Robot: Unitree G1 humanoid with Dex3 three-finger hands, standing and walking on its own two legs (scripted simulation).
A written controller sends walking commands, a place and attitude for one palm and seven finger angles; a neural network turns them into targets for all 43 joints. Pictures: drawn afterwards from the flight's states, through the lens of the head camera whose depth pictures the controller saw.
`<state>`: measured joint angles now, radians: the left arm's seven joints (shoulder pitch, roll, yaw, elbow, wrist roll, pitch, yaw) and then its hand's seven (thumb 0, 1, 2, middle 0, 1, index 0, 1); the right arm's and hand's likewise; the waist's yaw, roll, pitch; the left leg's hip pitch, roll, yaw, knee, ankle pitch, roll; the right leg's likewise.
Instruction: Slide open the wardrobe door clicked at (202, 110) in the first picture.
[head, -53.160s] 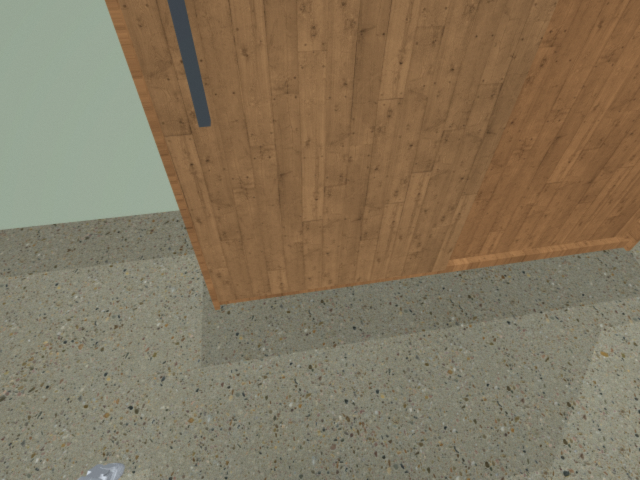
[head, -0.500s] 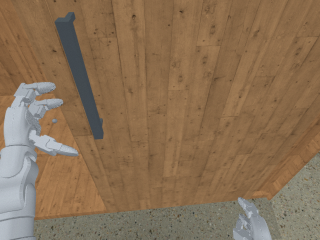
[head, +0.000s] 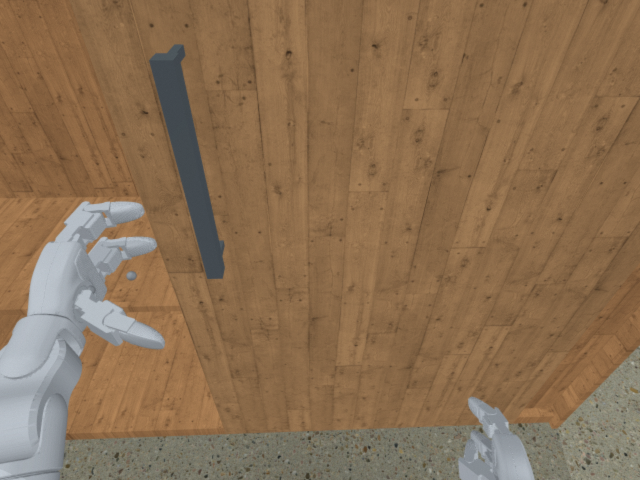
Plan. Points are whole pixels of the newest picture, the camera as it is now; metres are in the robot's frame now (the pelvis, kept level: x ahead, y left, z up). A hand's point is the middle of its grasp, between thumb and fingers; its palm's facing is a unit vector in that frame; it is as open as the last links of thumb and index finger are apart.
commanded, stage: draw the hand back to the body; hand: left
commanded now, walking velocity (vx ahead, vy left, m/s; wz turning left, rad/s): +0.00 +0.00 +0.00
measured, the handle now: (199, 178) +0.42 +0.23 +0.20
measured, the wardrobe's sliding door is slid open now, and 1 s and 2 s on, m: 0.70 0.70 0.70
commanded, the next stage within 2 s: step back with the hand held close in 1.46 s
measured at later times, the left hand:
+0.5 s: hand (110, 298) +0.22 +0.25 +0.17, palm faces +0.40 -0.88 -0.25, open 14.2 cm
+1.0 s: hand (129, 285) +0.25 +0.24 +0.17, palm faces +0.40 -0.84 -0.37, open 9.6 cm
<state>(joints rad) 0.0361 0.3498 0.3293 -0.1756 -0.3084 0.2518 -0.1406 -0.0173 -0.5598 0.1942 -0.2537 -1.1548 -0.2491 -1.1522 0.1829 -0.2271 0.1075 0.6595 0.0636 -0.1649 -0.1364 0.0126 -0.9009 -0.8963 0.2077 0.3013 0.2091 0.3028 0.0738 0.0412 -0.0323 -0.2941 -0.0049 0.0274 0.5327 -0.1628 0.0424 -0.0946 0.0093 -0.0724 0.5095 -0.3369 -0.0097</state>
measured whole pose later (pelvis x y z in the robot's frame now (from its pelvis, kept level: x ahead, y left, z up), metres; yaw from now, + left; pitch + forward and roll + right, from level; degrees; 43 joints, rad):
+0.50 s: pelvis +0.01 -0.02 +0.00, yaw +0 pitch -5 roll -1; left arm 0.27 0.38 0.39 -0.28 -0.20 0.08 -0.02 -0.02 -0.42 0.26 -0.25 -1.07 -0.24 -1.07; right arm 0.19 -0.26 0.06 0.65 0.03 -0.22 -0.11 0.01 -0.90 -0.90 0.21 0.30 0.21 0.30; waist 0.06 0.07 -0.03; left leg -0.28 0.03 0.01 0.54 -0.18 0.01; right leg -0.06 0.05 -0.08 0.47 -0.34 -0.04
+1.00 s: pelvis +0.04 -0.01 +0.01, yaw -3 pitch -4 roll +0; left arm 0.43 0.36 0.32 -0.38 -0.10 -0.05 0.09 0.00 0.43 0.67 -0.23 -0.57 -0.22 -0.57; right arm 0.18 -0.23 0.04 0.63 0.00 -0.09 -0.07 0.01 -0.90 -0.90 0.21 0.30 0.21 0.30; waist 0.07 0.04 0.00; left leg -0.17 -0.01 0.07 0.42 -0.18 0.03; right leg 0.03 0.01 -0.02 0.37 -0.32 -0.01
